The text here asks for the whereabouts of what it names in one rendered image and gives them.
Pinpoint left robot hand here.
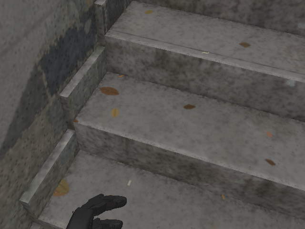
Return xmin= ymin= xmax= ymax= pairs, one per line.
xmin=66 ymin=194 xmax=127 ymax=229

